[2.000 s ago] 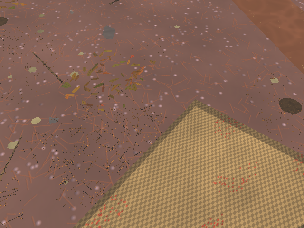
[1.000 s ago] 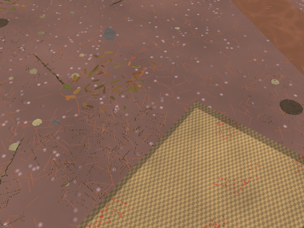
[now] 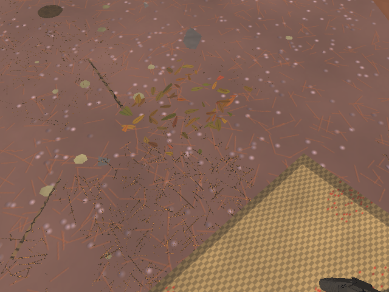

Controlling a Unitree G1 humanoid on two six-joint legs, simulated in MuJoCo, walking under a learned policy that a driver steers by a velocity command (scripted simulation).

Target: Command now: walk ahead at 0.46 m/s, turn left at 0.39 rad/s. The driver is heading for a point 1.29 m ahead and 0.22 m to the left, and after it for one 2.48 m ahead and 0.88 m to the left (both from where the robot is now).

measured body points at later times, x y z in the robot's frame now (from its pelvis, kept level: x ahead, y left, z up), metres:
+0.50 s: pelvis +0.30 +0.03 +0.01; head +0.33 +0.05 +0.46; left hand +0.48 +0.31 -0.06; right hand +0.37 -0.25 -0.11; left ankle +0.18 +0.10 -0.72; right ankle +0.50 -0.06 -0.70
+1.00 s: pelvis +0.56 +0.12 +0.01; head +0.59 +0.13 +0.46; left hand +0.42 +0.36 -0.12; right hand +0.87 +0.01 -0.06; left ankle +0.65 +0.28 -0.71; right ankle +0.49 -0.05 -0.72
